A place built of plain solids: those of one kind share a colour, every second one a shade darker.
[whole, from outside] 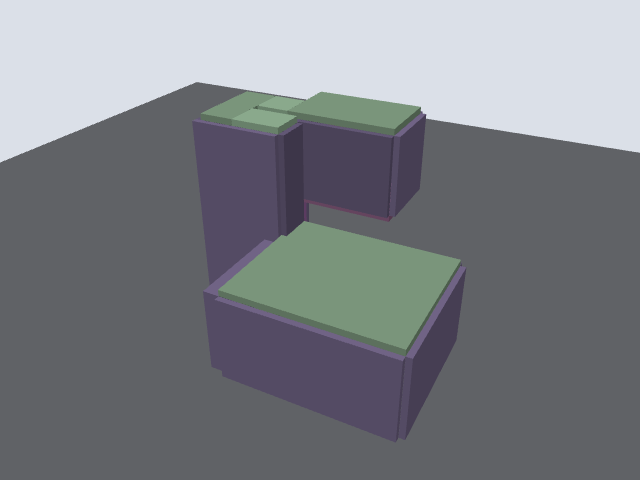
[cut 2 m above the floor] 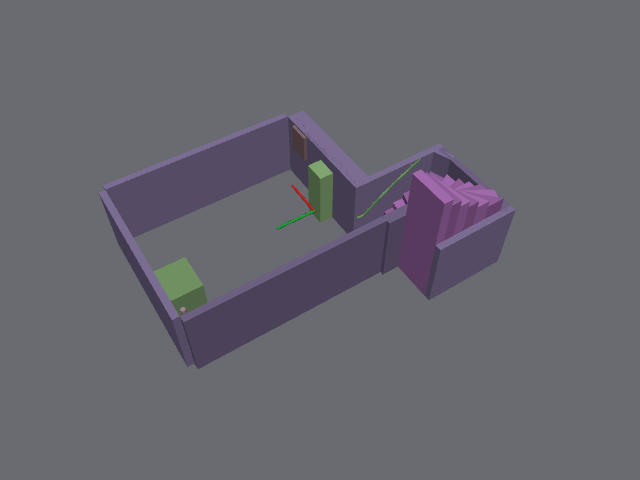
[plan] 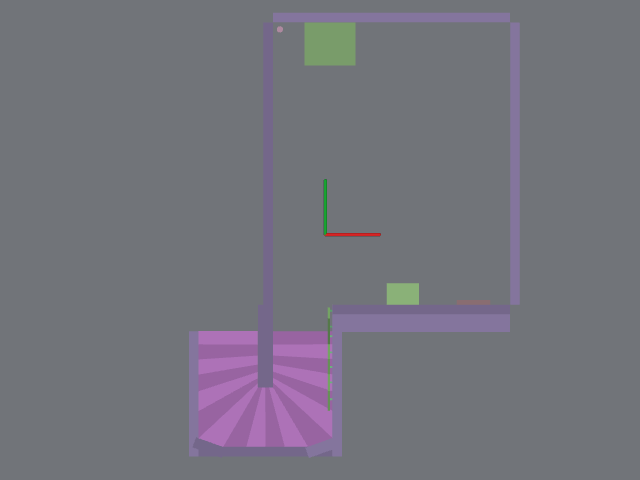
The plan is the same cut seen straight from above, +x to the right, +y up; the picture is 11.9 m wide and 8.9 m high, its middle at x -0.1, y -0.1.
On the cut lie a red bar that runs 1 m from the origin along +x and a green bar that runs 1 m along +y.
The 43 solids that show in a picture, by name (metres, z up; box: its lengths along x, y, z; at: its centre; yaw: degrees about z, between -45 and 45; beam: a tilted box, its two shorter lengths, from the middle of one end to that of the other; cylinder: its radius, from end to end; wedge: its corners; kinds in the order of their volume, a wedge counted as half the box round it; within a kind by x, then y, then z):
{
 "wall_1": {"box": [0.18, 2.32, 6.09], "at": [-2.44, -2.95, 2.99]},
 "wall_2": {"box": [2.17, 0.18, 2.49], "at": [-2.34, 1.69, 4.79]},
 "wall_3": {"box": [0.58, 0.2, 6.34], "at": [-2.16, -3.95, 2.87], "yaw": -19.7},
 "wall_4": {"box": [0.18, 3.39, 2.49], "at": [-1.16, -0.1, 4.79]},
 "wall_5": {"box": [2.48, 0.18, 6.09], "at": [-1.11, -4.02, 2.99]},
 "wall_6": {"box": [0.28, 1.53, 6.34], "at": [-1.11, -2.07, 2.87]},
 "wall_7": {"box": [0.18, 5.23, 2.69], "at": [-1.06, 1.32, 1.3]},
 "wall_8": {"box": [1.1, 0.18, 3.39], "at": [-0.42, -1.21, 4.34]},
 "wall_9": {"box": [0.58, 0.2, 6.34], "at": [-0.07, -3.95, 2.87], "yaw": 19.7},
 "wall_10": {"box": [0.18, 2.81, 6.09], "at": [0.22, -2.71, 2.99]},
 "wall_11": {"box": [4.4, 0.18, 2.69], "at": [1.23, 4.02, 1.3]},
 "wall_12": {"box": [3.3, 0.51, 2.69], "at": [1.78, -1.55, 1.3]},
 "wall_13": {"box": [3.3, 0.18, 2.69], "at": [1.78, -1.39, 1.3]},
 "wall_14": {"box": [0.18, 5.23, 2.69], "at": [3.51, 1.32, 1.3]},
 "tread_1": {"wedge": [[-2.36, -3.77, -0.05], [-2.36, -3.77, 2.25], [-1.9, -3.94, -0.05], [-1.9, -3.94, 2.24], [-1.25, -2.83, -0.05], [-1.25, -2.83, 2.24], [-1.25, -2.75, -0.05], [-1.25, -2.75, 2.24]]},
 "tread_2": {"wedge": [[-2.35, -3.77, -0.05], [-2.35, -3.77, 2.43], [-2.35, -3.27, -0.05], [-2.35, -3.27, 2.43], [-1.25, -2.75, -0.05], [-1.25, -2.75, 2.43], [-1.25, -2.66, -0.05], [-1.25, -2.66, 2.43]]},
 "tread_3": {"wedge": [[-2.35, -3.27, -0.05], [-2.35, -3.27, 2.62], [-2.35, -2.9, -0.05], [-2.35, -2.9, 2.62], [-1.25, -2.66, -0.05], [-1.25, -2.66, 2.62], [-1.25, -2.54, -0.05], [-1.25, -2.54, 2.62]]},
 "tread_4": {"wedge": [[-2.35, -2.9, -0.05], [-2.35, -2.9, 2.81], [-2.35, -2.59, -0.05], [-2.35, -2.59, 2.81], [-1.25, -2.55, -0.05], [-1.25, -2.55, 2.8], [-1.25, -2.4, -0.05], [-1.25, -2.4, 2.8]]},
 "tread_5": {"wedge": [[-2.35, -2.6, -0.05], [-2.35, -2.6, 2.99], [-2.35, -2.31, -0.05], [-2.35, -2.31, 2.99], [-1.25, -2.41, -0.05], [-1.25, -2.41, 2.99], [-1.25, -2.24, -0.05], [-1.25, -2.24, 2.99]]},
 "tread_6": {"wedge": [[-2.35, -2.31, -0.05], [-2.35, -2.31, 3.18], [-2.35, -2.03, -0.05], [-2.35, -2.03, 3.18], [-1.25, -2.24, -0.05], [-1.25, -2.24, 3.18], [-1.25, -2.03, -0.05], [-1.25, -2.03, 3.18]]},
 "tread_7": {"wedge": [[-2.35, -2.04, -0.05], [-2.35, -2.04, 3.37], [-2.35, -1.79, -0.05], [-2.35, -1.79, 3.37], [-1.25, -2.04, -0.05], [-1.25, -2.04, 3.37], [-1.25, -1.79, -0.05], [-1.25, -1.79, 3.37]]},
 "tread_8": {"wedge": [[-1.9, -3.93, -0.05], [-1.9, -3.93, 2.06], [-1.46, -3.93, -0.05], [-1.46, -3.93, 2.06], [-1.26, -2.83, -0.05], [-1.26, -2.83, 2.06], [-1.17, -2.83, -0.05], [-1.17, -2.83, 2.06]]},
 "tread_9": {"wedge": [[-1.47, -3.93, -0.05], [-1.47, -3.93, 1.87], [-1.18, -2.83, -0.05], [-1.18, -2.83, 1.87], [-1.12, -2.83, -0.05], [-1.12, -2.83, 1.87], [-1.11, -3.93, -0.05], [-1.11, -3.93, 1.87]]},
 "tread_10": {"wedge": [[-1.12, -2.83, -0.05], [-1.12, -2.83, 1.68], [-1.11, -3.93, -0.05], [-1.11, -3.93, 1.68], [-1.04, -2.83, -0.05], [-1.04, -2.83, 1.68], [-0.75, -3.93, -0.05], [-0.75, -3.93, 1.68]]},
 "tread_11": {"wedge": [[-1.05, -2.83, -0.05], [-1.05, -2.83, 1.49], [-0.97, -2.83, -0.05], [-0.97, -2.83, 1.49], [-0.76, -3.93, -0.05], [-0.76, -3.93, 1.49], [-0.32, -3.93, -0.05], [-0.32, -3.93, 1.49]]},
 "tread_12": {"wedge": [[-0.97, -2.84, -0.05], [-0.97, -2.84, 1.31], [-0.97, -2.75, -0.05], [-0.97, -2.75, 1.31], [-0.33, -3.94, -0.05], [-0.33, -3.94, 1.31], [0.14, -3.77, -0.05], [0.14, -3.77, 1.31]]},
 "tread_13": {"wedge": [[-0.97, -2.75, -0.05], [-0.97, -2.75, 1.12], [-0.97, -2.66, -0.05], [-0.97, -2.66, 1.12], [0.13, -3.77, -0.05], [0.13, -3.77, 1.12], [0.13, -3.27, -0.05], [0.13, -3.27, 1.12]]},
 "tread_14": {"wedge": [[-0.97, -2.66, -0.05], [-0.97, -2.66, 0.93], [-0.97, -2.54, -0.05], [-0.97, -2.54, 0.93], [0.13, -3.27, -0.05], [0.13, -3.27, 0.93], [0.13, -2.9, -0.05], [0.13, -2.9, 0.93]]},
 "tread_15": {"wedge": [[-0.97, -2.54, -0.05], [-0.97, -2.54, 0.75], [-0.97, -2.4, -0.05], [-0.97, -2.4, 0.75], [0.13, -2.9, -0.05], [0.13, -2.9, 0.75], [0.13, -2.59, -0.05], [0.13, -2.59, 0.75]]},
 "tread_16": {"wedge": [[-0.97, -2.41, -0.05], [-0.97, -2.41, 0.56], [-0.97, -2.24, -0.05], [-0.97, -2.24, 0.56], [0.13, -2.59, -0.05], [0.13, -2.59, 0.56], [0.13, -2.3, -0.05], [0.13, -2.3, 0.56]]},
 "tread_17": {"wedge": [[-0.97, -2.24, -0.05], [-0.97, -2.24, 0.37], [-0.97, -2.04, -0.05], [-0.97, -2.04, 0.37], [0.13, -2.31, -0.05], [0.13, -2.31, 0.37], [0.13, -2.03, -0.05], [0.13, -2.03, 0.37]]},
 "tread_18": {"wedge": [[-0.97, -2.04, -0.05], [-0.97, -2.04, 0.18], [-0.97, -1.79, -0.05], [-0.97, -1.79, 0.18], [0.13, -2.04, -0.05], [0.13, -2.04, 0.18], [0.13, -1.79, -0.05], [0.13, -1.79, 0.18]]},
 "roof_1": {"box": [2.17, 3.39, 0.2], "at": [-2.34, -0.1, 6.14]},
 "roof_2": {"box": [1.1, 1.04, 0.2], "at": [-1.8, -2.31, 6.14]},
 "roof_3": {"box": [2.48, 1.1, 0.2], "at": [-1.11, -3.38, 6.14]},
 "roof_4": {"box": [1.1, 1.53, 0.2], "at": [-0.42, -2.07, 6.14]},
 "roof_5": {"box": [4.4, 5.23, 0.2], "at": [1.23, 1.32, 2.74]},
 "machine_1": {"box": [0.95, 0.8, 1.88], "at": [0.09, 3.53, 0.89]},
 "machine_2": {"box": [0.6, 0.4, 1.75], "at": [1.44, -1.1, 0.82]},
 "floor_1": {"box": [2.17, 3.39, 0.21], "at": [-2.34, -0.1, 3.45]},
 "cabinet_1": {"box": [0.62, 0.09, 0.81], "at": [2.75, -1.26, 1.56]},
 "guard_rail_1": {"wedge": [[0.04, -3.27, 2.01], [0.04, -3.27, 2.06], [0.04, -2.9, 1.82], [0.04, -2.9, 1.87], [0.08, -3.27, 2.01], [0.08, -3.27, 2.06], [0.08, -2.9, 1.82], [0.08, -2.9, 1.87]]},
 "guard_rail_2": {"wedge": [[0.04, -2.03, 1.26], [0.04, -2.03, 1.31], [0.04, -1.56, 0.89], [0.04, -1.56, 0.94], [0.08, -2.03, 1.26], [0.08, -2.03, 1.31], [0.08, -1.56, 0.89], [0.08, -1.56, 0.94]]}
}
